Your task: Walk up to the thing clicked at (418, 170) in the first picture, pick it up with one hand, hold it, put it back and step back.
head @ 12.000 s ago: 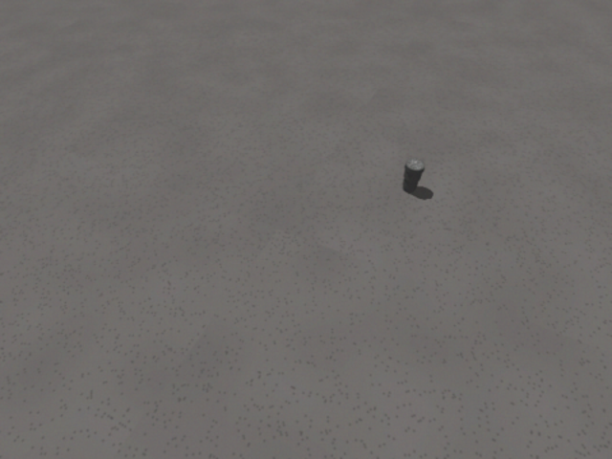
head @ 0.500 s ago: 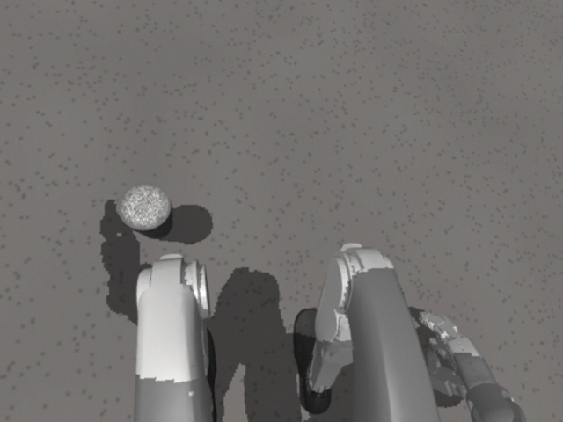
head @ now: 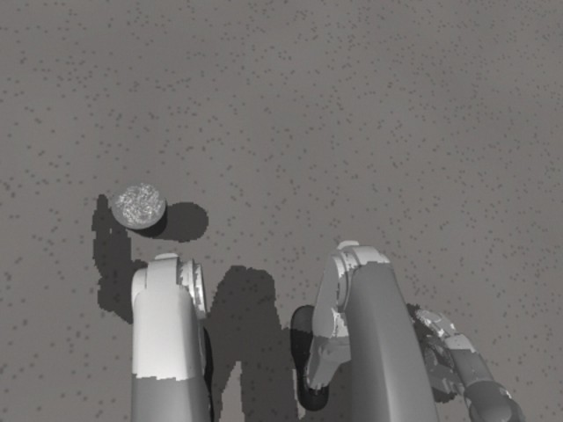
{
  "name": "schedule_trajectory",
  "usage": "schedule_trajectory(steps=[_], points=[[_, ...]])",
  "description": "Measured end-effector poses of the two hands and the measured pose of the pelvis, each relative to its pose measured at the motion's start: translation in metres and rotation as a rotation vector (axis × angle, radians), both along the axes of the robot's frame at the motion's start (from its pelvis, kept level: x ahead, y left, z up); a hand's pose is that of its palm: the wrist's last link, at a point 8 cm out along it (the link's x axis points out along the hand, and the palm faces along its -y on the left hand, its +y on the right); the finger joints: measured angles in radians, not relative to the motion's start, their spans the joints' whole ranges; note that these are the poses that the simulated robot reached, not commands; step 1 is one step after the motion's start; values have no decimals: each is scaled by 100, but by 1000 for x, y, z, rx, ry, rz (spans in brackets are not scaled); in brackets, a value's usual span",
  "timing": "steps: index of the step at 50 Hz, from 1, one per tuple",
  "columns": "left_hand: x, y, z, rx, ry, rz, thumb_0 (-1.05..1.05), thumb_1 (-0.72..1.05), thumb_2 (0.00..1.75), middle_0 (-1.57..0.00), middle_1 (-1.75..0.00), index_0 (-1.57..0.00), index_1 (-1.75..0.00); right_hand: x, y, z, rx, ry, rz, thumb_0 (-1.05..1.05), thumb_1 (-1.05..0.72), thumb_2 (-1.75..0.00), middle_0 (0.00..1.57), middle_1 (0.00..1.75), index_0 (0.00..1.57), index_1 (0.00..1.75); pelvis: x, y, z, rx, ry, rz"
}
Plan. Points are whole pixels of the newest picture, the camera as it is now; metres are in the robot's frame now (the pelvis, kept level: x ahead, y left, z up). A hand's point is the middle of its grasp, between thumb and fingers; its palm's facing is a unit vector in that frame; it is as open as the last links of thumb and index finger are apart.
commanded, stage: go down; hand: left
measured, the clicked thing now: (146, 215) +0.43 +0.22 -0.30
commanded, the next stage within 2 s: none
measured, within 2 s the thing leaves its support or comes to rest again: neither
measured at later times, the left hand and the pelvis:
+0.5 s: hand out of the picture +0.37 +0.42 +0.02, palm faces +0.11 -0.99 -0.07, open 17.2 cm; pelvis +0.00 +0.00 +0.00, yaw +0 degrees
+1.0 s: hand out of the picture +0.37 +0.43 +0.01, palm faces +0.10 -0.99 -0.06, open 17.1 cm; pelvis +0.00 +0.00 +0.00, yaw -1 degrees
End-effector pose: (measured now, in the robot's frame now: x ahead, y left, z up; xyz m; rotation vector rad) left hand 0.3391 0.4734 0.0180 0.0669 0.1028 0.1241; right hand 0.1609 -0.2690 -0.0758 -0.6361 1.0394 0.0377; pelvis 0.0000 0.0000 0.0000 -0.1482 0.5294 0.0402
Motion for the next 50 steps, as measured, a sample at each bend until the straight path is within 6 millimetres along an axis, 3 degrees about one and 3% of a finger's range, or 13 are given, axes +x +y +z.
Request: schedule_trajectory(steps=[42, 50], points=[[12, 0, 4, -5, -75, -42, -1, -49, 11, -5, -8, -4, -9, -3, 1, 3, -25, -9, 6, 1, -89, -90, 21, 30, 21, 30, -1, 1, -4, -13, -12, -3], [5, 3, 1, -4, -55, -29, -1, -46, 11, -5, -7, -3, -9, -5, 1, 1, -25, 2, 9, 1, -88, -90, 21, 30, 21, 30, -2, 2, -5, -15, -16, -5]])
